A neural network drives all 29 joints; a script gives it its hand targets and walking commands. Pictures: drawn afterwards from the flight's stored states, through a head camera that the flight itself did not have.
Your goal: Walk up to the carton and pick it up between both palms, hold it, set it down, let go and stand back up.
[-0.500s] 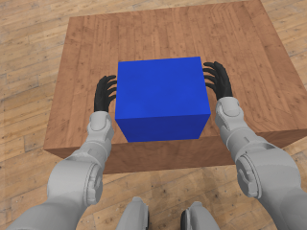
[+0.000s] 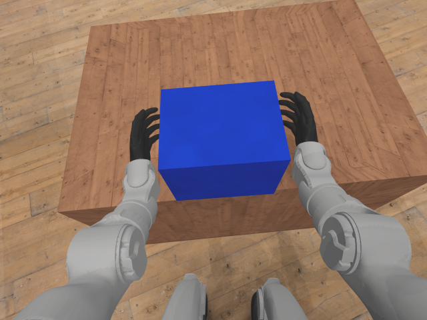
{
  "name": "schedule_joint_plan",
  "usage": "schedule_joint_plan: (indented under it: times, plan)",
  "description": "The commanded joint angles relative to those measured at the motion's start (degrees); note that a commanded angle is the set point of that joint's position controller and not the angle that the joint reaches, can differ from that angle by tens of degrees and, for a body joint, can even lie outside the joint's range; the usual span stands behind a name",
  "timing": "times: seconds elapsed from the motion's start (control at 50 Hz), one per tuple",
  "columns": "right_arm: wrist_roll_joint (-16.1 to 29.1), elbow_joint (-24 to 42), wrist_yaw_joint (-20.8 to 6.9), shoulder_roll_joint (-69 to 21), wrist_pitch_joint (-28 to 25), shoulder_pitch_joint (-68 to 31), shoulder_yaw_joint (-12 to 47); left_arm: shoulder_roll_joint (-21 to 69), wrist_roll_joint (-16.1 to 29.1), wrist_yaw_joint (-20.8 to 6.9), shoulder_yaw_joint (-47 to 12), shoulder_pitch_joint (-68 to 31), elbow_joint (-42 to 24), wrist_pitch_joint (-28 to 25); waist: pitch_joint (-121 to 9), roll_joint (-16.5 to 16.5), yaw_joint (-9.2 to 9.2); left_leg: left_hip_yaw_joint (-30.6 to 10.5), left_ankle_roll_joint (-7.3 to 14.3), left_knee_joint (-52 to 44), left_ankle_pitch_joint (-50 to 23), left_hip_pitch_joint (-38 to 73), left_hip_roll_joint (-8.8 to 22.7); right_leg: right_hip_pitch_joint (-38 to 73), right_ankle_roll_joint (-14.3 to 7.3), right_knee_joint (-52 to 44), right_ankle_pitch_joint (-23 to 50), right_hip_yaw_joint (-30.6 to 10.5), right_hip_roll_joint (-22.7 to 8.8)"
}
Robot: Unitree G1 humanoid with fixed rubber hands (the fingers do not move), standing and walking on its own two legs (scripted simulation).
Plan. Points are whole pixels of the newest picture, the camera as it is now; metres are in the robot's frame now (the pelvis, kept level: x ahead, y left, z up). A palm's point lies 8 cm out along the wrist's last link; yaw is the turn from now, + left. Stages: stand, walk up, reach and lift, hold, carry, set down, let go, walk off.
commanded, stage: reach and lift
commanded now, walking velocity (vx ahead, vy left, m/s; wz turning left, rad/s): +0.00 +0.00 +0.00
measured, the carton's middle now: (221, 145) +0.45 +0.03 -0.04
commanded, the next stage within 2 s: none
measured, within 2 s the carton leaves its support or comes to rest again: leaves its support in 1.96 s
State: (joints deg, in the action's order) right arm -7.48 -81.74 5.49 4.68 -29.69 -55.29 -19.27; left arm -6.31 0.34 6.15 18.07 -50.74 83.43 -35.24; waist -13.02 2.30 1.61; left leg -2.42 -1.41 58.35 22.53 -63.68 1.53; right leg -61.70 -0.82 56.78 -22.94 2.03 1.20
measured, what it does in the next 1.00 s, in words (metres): stands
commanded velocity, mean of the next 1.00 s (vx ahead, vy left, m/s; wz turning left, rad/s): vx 0.00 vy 0.00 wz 0.00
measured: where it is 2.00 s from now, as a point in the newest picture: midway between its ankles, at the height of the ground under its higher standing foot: outside the picture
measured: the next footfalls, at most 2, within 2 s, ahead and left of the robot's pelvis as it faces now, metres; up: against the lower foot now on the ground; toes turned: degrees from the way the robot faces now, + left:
none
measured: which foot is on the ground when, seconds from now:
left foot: down 0.00-1.00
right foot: down 0.00-1.00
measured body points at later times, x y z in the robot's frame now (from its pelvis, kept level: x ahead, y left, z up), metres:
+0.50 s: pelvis +0.03 -0.01 +0.03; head +0.17 +0.00 +0.46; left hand +0.43 +0.18 +0.00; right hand +0.46 -0.13 +0.01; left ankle +0.03 +0.13 -0.66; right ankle +0.02 -0.11 -0.66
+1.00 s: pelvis +0.02 +0.00 +0.02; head +0.16 +0.00 +0.45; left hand +0.43 +0.18 +0.00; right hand +0.46 -0.13 +0.01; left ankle +0.03 +0.13 -0.66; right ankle +0.02 -0.11 -0.66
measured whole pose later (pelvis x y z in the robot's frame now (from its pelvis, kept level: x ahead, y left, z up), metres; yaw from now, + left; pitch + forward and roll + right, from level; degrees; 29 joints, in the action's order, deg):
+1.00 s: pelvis +0.02 +0.00 +0.02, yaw +0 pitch +30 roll -2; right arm -17.2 -84.4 6.9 3.9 -40.0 -51.9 -26.2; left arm -6.0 -3.4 6.4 20.7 -48.9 88.1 -45.0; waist -13.4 1.8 1.6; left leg -2.2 -1.5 49.9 19.4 -60.9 2.2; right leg -58.6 -1.1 47.7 -19.5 2.7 1.4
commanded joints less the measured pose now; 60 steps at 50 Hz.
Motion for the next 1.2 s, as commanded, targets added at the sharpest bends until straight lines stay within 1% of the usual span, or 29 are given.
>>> schedule_joint_plan:
  times: [0.0, 0.04, 0.08, 0.1, 0.18, 0.22, 0.24, 0.28, 0.3, 0.34, 0.36, 0.4, 0.48, 0.54, 0.56, 0.58, 0.64, 0.66, 0.68, 0.74, 0.78, 0.86, 0.88, 0.94, 1.0, 1.06, 1.08, 1.1, 1.18]
  plan:
    - [-16.81, 1.45, -10.3, -32.97, -3.87, -19.78, 3.34, 29.48, -12.18, -8.45, -7.14, -24.76, -2.25, -2.56, -33.95, -0.2, -1.48, 3.97, -2.96, -6.01, -22.74, 28.26, -1.69, 16.97, -0.13, -9.72, 15.37, 2.86, 1.43]
    - [-19.42, 0.2, -10.19, -33.78, -4.24, -16.52, 2.4, 29.46, -13.73, -8.27, -6.79, -22.76, -2.56, -3.1, -34.32, -1.67, -1.73, 4.09, -2.66, -6.67, -23.49, 29.03, -1.53, 18.09, 0.3, -10.5, 17.02, 2.79, 1.52]
    - [-20.3, -0.91, -10.45, -34.26, -4.3, -14.77, 2.54, 28.65, -14.56, -8.26, -6.06, -20.59, -0.87, -3.52, -32.74, -2.26, -1.14, 4.4, -2.16, -8.33, -23.73, 27.05, -1.47, 21.08, 0.52, -11.31, 19.76, 2.36, 1.13]
    - [-20.75, -0.68, -10.39, -34.31, -4.52, -14.34, 3.38, 28.27, -14.75, -8.16, -6.13, -20.48, -0.95, -3.85, -33.7, -3.51, -1.2, 4.55, -1.78, -8.71, -23.3, 26.81, -1.58, 22.61, 0.98, -11.29, 21.27, 2.45, 1.15]
    - [-22.25, -3.11, -10.24, -35.29, -5.39, -12.01, 4.3, 27.84, -15.71, -8.6, -4.85, -17.77, 0.9, -4.98, -31.42, -3.51, -0.71, 5.47, -1.24, -10.95, -23.26, 21.43, -1.59, 29.26, 1.69, -11.71, 26.16, 1.34, 0.11]
    - [-22.32, -4.78, -9.74, -35.77, -5.95, -10.46, 4.68, 27.99, -15.74, -8.81, -5.01, -18.04, 1.24, -5.59, -31.32, -3.77, -1.47, 5.44, -1.19, -11.55, -24.29, 21.82, -1.43, 31.23, 1.65, -12.39, 29.67, 0.89, -0.13]
    - [-22.46, -4.91, -9.53, -36.64, -6.1, -10.52, 4.73, 27.9, -15.98, -8.93, -5.04, -17.48, 2.3, -5.75, -30.87, -4.26, -1.14, 5.67, -1.06, -11.93, -23.75, 20.25, -1.52, 32.04, 1.95, -12.56, 29.81, 0.91, -0.34]
    - [-22.04, -4.36, -9.28, -36.7, -6.69, -10.78, 5.56, 27.64, -16.1, -8.87, -5.02, -17.68, 1.91, -6.07, -30.45, -3.09, -0.6, 5.99, -1.42, -12.54, -23.72, 19.74, -1.63, 33.29, 1.68, -12.68, 30.38, 0.82, -0.61]
    - [-21.94, -4.01, -9.19, -37.66, -6.98, -10.71, 5.62, 28.39, -15.96, -8.81, -5.41, -17.45, 1.99, -6.33, -30.42, -3.37, -0.7, 5.8, -1.38, -12.69, -24.52, 19.96, -1.51, 32.83, 1.77, -12.93, 31.38, 0.7, -0.61]
    - [-22.44, -4.26, -8.99, -38.02, -7.69, -10.37, 5.68, 29.29, -15.93, -8.91, -6.13, -17.18, 2.1, -6.52, -30.22, -1.69, -0.97, 5.74, -1.72, -12.27, -25.97, 19.42, -1.41, 32.12, 1.45, -12.62, 31.9, 0.77, -0.66]
    - [-22.13, -4.63, -9.11, -37.78, -8.05, -10.58, 5.92, 29.55, -15.76, -8.82, -6.36, -17.23, 2.03, -6.74, -30.8, -1.62, -0.38, 5.62, -1.73, -12.42, -25.77, 20.36, -1.58, 31.38, 1.35, -12.91, 31.89, 0.94, -0.71]
    - [-21.83, -5.35, -9.0, -38.01, -8.3, -9.46, 6.24, 29.46, -16.66, -8.72, -6.46, -16.51, 1.9, -6.77, -29.51, -1.25, -0.36, 5.58, -1.86, -12.26, -27.12, 21.28, -1.44, 30.52, 1.1, -12.93, 33.18, 1.0, -0.59]
    - [-22.06, -6.08, -8.86, -37.85, -8.67, -9.4, 6.36, 29.83, -16.55, -8.51, -6.67, -15.91, 2.4, -7.05, -28.96, -1.88, -0.35, 5.41, -1.83, -12.25, -27.73, 23.1, -1.22, 28.12, 0.89, -13.9, 30.84, 1.76, -0.15]
    - [-21.47, -5.95, -9.22, -38.06, -8.75, -9.8, 6.85, 29.98, -17.21, -8.13, -6.62, -15.09, 3.35, -7.02, -28.98, -0.74, 0.68, 5.51, -1.86, -12.47, -27.46, 24.38, -1.05, 26.34, 0.25, -14.5, 27.95, 2.18, -0.02]
    - [-21.77, -6.44, -9.08, -37.79, -8.65, -9.38, 6.74, 29.97, -16.76, -8.17, -7.26, -15.55, 3.21, -7.11, -30.11, -0.5, 0.12, 5.45, -1.85, -12.95, -27.41, 24.86, -0.86, 26.75, 0.31, -15.05, 27.52, 2.28, 0.0]
    - [-21.64, -6.29, -8.96, -37.77, -8.7, -9.39, 6.72, 30.04, -16.83, -7.87, -7.3, -15.3, 2.99, -7.23, -30.14, -0.6, 0.52, 5.34, -1.77, -12.46, -27.91, 24.13, -0.91, 26.19, 0.12, -14.6, 27.88, 1.98, -0.01]
    - [-21.84, -5.82, -9.19, -37.1, -8.89, -10.65, 6.5, 30.45, -16.25, -7.52, -7.62, -16.92, 3.39, -7.5, -30.9, -0.62, 0.47, 5.18, -1.76, -12.22, -25.63, 24.07, -0.8, 22.4, -0.35, -14.34, 22.86, 2.51, 0.44]
    - [-21.81, -6.0, -9.07, -36.94, -8.9, -10.48, 6.36, 30.0, -16.08, -7.36, -7.63, -16.03, 3.7, -7.68, -30.45, -1.45, 0.41, 5.26, -1.45, -12.1, -25.15, 23.37, -0.84, 23.11, -0.17, -14.83, 22.15, 2.27, 0.3]
    - [-21.86, -6.48, -8.99, -36.49, -8.77, -10.8, 5.86, 30.14, -15.97, -7.4, -7.57, -17.12, 3.42, -7.65, -30.49, -1.15, 0.0, 5.54, -1.38, -12.12, -24.22, 23.1, -0.94, 22.85, -0.23, -14.89, 21.38, 2.13, 0.26]
    - [-21.87, -6.89, -9.0, -35.86, -8.7, -11.59, 5.35, 29.05, -15.8, -7.41, -7.2, -17.73, 4.96, -7.51, -28.94, -1.62, 0.16, 5.55, -1.22, -12.02, -22.71, 21.84, -0.85, 21.7, -0.25, -14.58, 19.46, 2.56, 0.24]
    - [-21.81, -7.66, -8.98, -36.66, -8.44, -11.95, 5.89, 29.55, -15.85, -7.36, -7.4, -18.16, 5.25, -7.39, -29.93, -1.52, 0.42, 5.24, -1.12, -12.35, -22.54, 22.43, -0.87, 21.68, -0.38, -14.89, 19.38, 2.6, 0.47]
    - [-20.54, -9.39, -8.68, -36.39, -8.77, -11.74, 6.97, 29.25, -14.56, -7.42, -8.95, -19.97, 4.17, -7.99, -31.14, -0.67, -0.15, 5.03, -1.15, -10.83, -23.65, 22.47, -1.02, 20.76, -0.59, -13.56, 21.03, 2.66, 0.52]
    - [-20.61, -9.36, -8.58, -36.63, -8.78, -11.63, 7.39, 29.37, -14.25, -7.46, -8.81, -19.98, 4.83, -8.12, -30.84, -1.69, -0.26, 5.05, -1.15, -10.92, -23.33, 22.54, -1.03, 21.32, -0.38, -13.8, 20.69, 2.73, 0.73]
    - [-20.77, -9.26, -8.32, -35.66, -9.24, -13.46, 7.47, 30.1, -13.42, -7.67, -9.24, -19.96, 6.51, -8.14, -31.02, -1.72, -0.95, 4.77, -1.04, -10.84, -21.35, 20.75, -1.01, 21.57, -0.24, -13.29, 19.38, 2.5, 0.57]
    - [-20.59, -9.85, -8.32, -36.36, -9.91, -14.58, 7.35, 30.14, -12.68, -7.77, -9.07, -22.35, 6.48, -8.93, -32.67, -2.03, -0.86, 4.81, -0.82, -10.64, -21.02, 21.14, -1.11, 20.17, -0.11, -13.17, 18.89, 2.87, 0.89]
    - [-19.71, -9.95, -8.2, -36.65, -10.6, -14.94, 7.93, 29.88, -12.14, -7.94, -9.61, -23.27, 6.26, -9.73, -33.29, -1.19, -1.15, 4.93, -1.01, -10.43, -21.45, 20.07, -1.33, 22.13, 0.14, -12.78, 20.78, 2.59, 0.69]
    - [-19.45, -9.75, -7.98, -36.62, -10.93, -14.65, 8.36, 30.17, -11.81, -7.8, -10.09, -22.89, 5.95, -9.83, -34.07, -0.98, -0.77, 4.97, -1.38, -9.9, -22.68, 20.38, -1.39, 22.42, 0.17, -12.45, 21.97, 2.91, 0.85]
    - [-19.26, -10.28, -7.84, -36.71, -11.17, -15.78, 8.61, 30.26, -11.74, -7.92, -10.03, -23.48, 6.55, -9.82, -34.29, -1.32, -1.31, 5.13, -1.31, -9.82, -22.5, 20.7, -1.46, 22.69, 0.46, -12.52, 22.3, 2.85, 0.76]
    - [-17.64, -10.47, -7.52, -37.21, -12.29, -16.11, 10.56, 31.05, -11.08, -7.87, -11.32, -24.16, 4.78, -10.3, -36.25, 0.02, -0.93, 4.72, -1.66, -9.09, -24.47, 20.69, -1.74, 23.55, 0.54, -11.75, 25.54, 2.61, 0.75]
